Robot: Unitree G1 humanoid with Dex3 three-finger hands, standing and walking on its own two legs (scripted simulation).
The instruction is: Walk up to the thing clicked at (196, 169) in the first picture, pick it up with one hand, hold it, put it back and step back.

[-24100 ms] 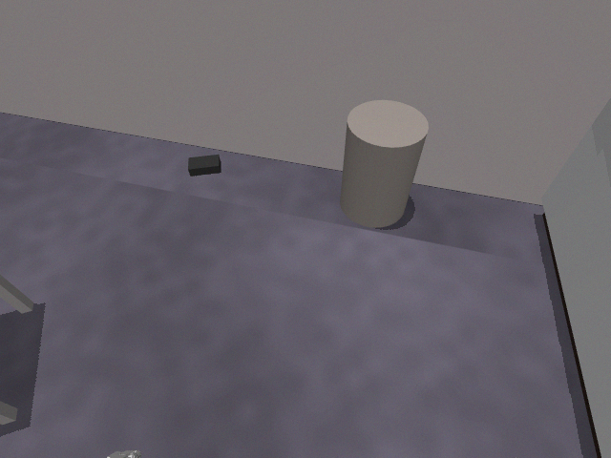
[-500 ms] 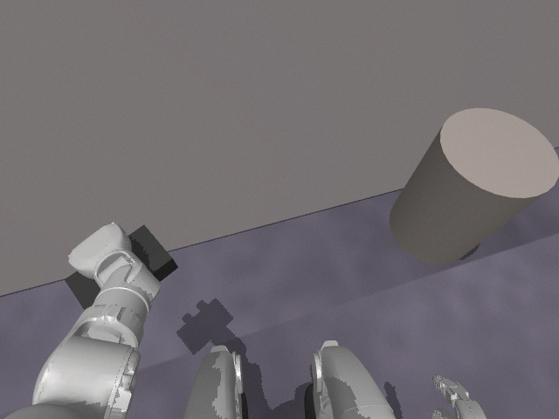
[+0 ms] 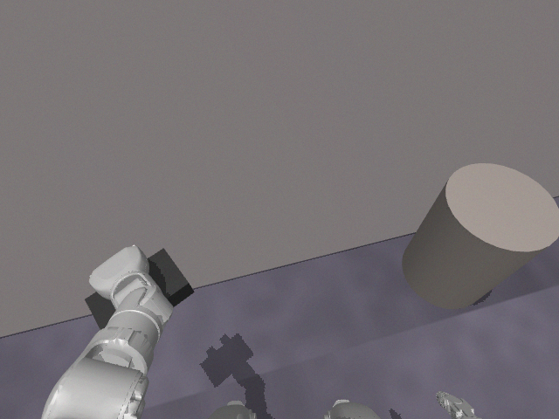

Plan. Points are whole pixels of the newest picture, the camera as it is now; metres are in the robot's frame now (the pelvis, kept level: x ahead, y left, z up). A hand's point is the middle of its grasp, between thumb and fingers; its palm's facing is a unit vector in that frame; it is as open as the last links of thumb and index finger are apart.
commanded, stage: hold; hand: left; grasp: from above
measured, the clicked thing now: (141, 295) +0.33 +0.25 -0.11
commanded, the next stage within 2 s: crouch in 1.90 s
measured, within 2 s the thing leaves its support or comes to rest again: neither
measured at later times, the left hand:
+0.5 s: hand (133, 284) +0.32 +0.24 -0.04, palm faces -0.30 -0.31 -0.90, open 11.5 cm
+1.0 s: hand (128, 286) +0.31 +0.24 -0.01, palm faces -0.29 -0.32 -0.90, open 11.4 cm
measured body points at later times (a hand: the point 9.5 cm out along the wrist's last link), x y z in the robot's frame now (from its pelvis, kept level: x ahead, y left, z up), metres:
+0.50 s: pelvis +0.01 +0.00 +0.02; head +0.03 -0.01 +0.47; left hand +0.33 +0.25 +0.02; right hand +0.13 -0.25 -0.10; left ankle +0.01 +0.11 -0.70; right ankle +0.00 -0.11 -0.70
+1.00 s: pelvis +0.01 +0.00 +0.03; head +0.01 -0.03 +0.48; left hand +0.32 +0.25 +0.04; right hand +0.15 -0.24 -0.09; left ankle +0.01 +0.11 -0.70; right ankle +0.00 -0.11 -0.70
